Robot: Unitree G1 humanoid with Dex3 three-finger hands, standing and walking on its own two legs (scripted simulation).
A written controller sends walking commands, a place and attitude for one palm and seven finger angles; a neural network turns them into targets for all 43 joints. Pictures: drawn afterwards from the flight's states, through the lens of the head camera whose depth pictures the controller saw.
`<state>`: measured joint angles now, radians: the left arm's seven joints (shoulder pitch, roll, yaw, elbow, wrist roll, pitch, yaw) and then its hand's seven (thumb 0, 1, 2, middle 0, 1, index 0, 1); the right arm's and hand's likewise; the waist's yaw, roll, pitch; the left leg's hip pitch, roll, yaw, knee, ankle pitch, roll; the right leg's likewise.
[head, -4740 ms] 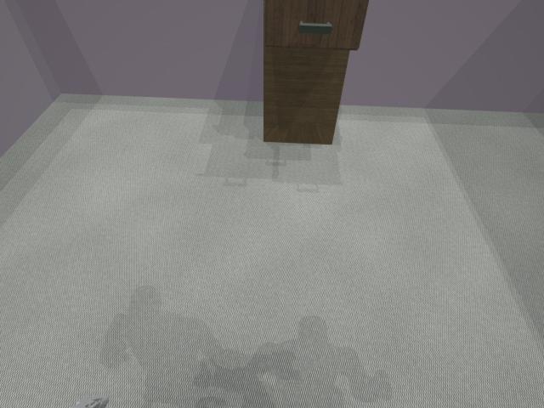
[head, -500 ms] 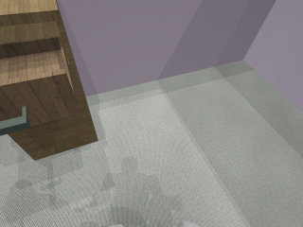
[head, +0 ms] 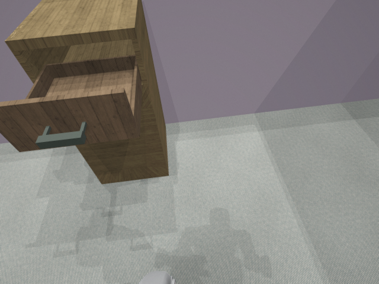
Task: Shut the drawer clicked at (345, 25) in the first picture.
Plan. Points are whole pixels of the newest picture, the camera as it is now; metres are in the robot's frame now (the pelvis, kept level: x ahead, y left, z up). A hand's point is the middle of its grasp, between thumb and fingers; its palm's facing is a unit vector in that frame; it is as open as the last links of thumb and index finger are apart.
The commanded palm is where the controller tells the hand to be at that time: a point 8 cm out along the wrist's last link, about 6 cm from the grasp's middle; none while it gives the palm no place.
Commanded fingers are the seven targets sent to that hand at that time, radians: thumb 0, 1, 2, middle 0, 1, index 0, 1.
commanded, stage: turn to face it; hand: left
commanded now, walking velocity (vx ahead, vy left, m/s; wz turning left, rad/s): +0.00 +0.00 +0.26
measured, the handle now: (63, 133) +0.49 +0.38 +0.02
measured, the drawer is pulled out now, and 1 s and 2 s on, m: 0.30 0.30 0.30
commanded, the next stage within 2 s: take the last steps up to it in 0.04 s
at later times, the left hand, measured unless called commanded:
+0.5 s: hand out of the picture -0.01 +0.26 -0.17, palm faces +0.19 -0.96 -0.22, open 7.4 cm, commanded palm none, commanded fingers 0.00 0.90 0.90 -0.20 -0.30 -0.20 -0.30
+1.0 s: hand out of the picture +0.14 +0.24 -0.16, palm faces +0.23 -0.95 -0.23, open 7.2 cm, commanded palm none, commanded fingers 0.00 0.90 0.90 -0.20 -0.30 -0.20 -0.30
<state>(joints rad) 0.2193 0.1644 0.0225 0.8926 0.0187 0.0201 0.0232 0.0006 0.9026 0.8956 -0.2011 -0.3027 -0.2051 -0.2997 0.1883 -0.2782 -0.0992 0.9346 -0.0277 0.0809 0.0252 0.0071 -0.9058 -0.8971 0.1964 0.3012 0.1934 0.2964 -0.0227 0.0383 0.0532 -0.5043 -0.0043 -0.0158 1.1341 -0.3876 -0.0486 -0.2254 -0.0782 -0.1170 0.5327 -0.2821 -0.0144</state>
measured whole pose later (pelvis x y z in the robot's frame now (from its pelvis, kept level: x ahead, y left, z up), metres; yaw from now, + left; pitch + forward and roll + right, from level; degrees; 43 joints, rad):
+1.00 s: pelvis +0.14 +0.05 +0.01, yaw +10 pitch -2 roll +0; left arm 0.28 0.16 0.04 1.05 0.02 -0.06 0.02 -0.02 0.94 0.90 -0.20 -0.30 -0.20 -0.30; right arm 0.30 -0.17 -0.06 1.07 -0.03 0.00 0.02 0.01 -0.91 -0.90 0.19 0.30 0.19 0.30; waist -0.01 0.03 0.02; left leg -0.49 0.11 0.06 0.92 -0.25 -0.02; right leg -0.14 -0.04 -0.16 0.39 -0.21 -0.02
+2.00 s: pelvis +0.22 +0.05 +0.00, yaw +8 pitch -2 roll +0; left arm 0.18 0.17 0.03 1.08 0.00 0.01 0.04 -0.01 0.94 0.90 -0.20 -0.30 -0.21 -0.30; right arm 0.28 -0.13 -0.02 1.15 -0.02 0.02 -0.03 0.00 -0.91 -0.90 0.20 0.30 0.19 0.30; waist -0.02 0.00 0.04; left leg -0.16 0.07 0.04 0.44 -0.24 -0.06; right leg -0.18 0.03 -0.10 0.46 -0.25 -0.06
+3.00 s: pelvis +0.20 +0.12 +0.00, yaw +8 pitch -1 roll +1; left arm 0.49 0.18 0.03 0.39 -0.10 0.04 0.09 0.01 0.91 0.90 -0.21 -0.31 -0.21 -0.31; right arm 0.35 -0.18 0.01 0.91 0.02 -0.16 -0.05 0.01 -0.91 -0.90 0.20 0.30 0.20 0.30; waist 0.00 -0.03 0.01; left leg -0.21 -0.03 0.09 0.49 -0.27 0.04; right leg -0.25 -0.07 -0.04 0.55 -0.28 0.00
